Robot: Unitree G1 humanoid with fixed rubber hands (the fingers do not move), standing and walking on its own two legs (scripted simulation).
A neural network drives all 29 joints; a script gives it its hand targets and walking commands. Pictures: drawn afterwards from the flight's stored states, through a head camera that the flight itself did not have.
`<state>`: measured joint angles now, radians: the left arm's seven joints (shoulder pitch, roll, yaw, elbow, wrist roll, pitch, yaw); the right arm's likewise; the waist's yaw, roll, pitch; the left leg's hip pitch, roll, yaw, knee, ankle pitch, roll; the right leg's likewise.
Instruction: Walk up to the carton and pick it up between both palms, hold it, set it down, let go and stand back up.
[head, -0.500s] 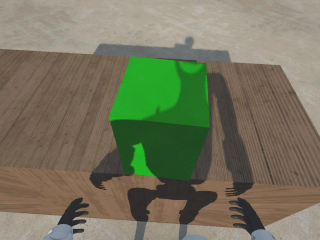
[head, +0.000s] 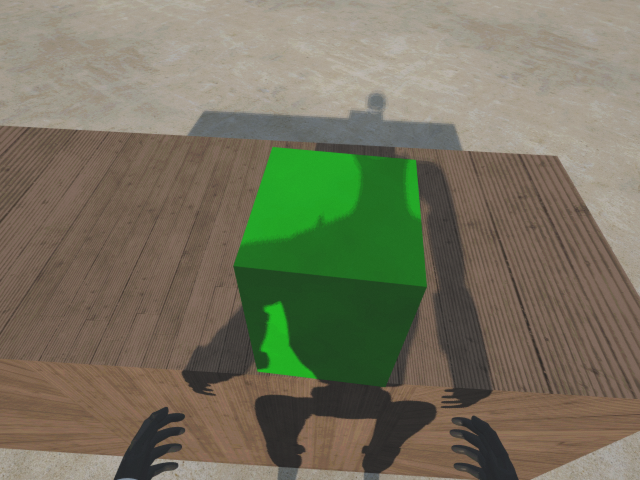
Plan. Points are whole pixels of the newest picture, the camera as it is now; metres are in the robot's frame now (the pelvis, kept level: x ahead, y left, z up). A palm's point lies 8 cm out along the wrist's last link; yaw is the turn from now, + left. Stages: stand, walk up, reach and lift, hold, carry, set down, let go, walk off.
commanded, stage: reach and lift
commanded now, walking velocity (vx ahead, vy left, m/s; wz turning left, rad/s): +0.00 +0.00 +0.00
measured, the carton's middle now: (331, 272) +0.40 +0.00 +0.01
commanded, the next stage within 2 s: none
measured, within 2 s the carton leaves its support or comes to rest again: neither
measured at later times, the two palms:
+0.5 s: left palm (151, 444) +0.17 +0.22 -0.04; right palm (495, 459) +0.16 -0.20 -0.04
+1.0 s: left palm (163, 384) +0.23 +0.21 -0.01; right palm (482, 398) +0.22 -0.19 -0.01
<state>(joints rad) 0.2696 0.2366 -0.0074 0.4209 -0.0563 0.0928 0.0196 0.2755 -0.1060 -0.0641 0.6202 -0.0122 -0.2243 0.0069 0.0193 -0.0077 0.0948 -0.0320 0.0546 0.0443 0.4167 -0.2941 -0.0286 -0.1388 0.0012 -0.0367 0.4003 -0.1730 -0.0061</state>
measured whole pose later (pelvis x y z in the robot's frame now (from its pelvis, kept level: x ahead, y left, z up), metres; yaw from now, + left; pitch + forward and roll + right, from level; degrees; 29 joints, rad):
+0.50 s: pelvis +0.01 +0.02 +0.00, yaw +0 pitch -5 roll -1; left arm 0.27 0.20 -0.10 0.43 -0.11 -0.19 0.06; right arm 0.29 -0.10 -0.07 0.55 0.09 -0.32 0.01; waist 0.02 0.00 0.06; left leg -0.01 0.04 0.05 0.39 -0.30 -0.01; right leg -0.11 -0.01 -0.02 0.36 -0.16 0.01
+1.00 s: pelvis +0.01 +0.02 +0.00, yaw +0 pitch -4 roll -1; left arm 0.10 0.22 -0.13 0.42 -0.20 -0.20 0.07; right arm 0.13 -0.12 -0.03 0.46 0.16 -0.26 -0.05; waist 0.00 0.00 0.05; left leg -0.04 0.03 0.04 0.43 -0.31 -0.01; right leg -0.13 -0.01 -0.01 0.38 -0.17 0.02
